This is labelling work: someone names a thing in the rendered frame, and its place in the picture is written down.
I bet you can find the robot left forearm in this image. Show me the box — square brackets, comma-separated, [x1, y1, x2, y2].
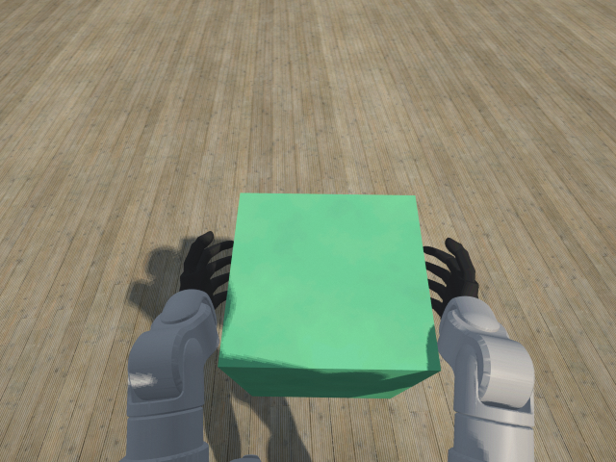
[118, 289, 219, 462]

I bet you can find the right robot hand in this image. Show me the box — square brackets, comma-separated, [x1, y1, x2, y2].
[423, 238, 479, 318]

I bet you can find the robot right forearm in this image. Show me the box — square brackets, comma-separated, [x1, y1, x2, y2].
[437, 296, 535, 462]

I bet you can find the carton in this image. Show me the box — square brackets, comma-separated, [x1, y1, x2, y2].
[218, 192, 441, 398]

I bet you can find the left robot hand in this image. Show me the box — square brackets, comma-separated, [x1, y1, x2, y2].
[179, 231, 234, 310]

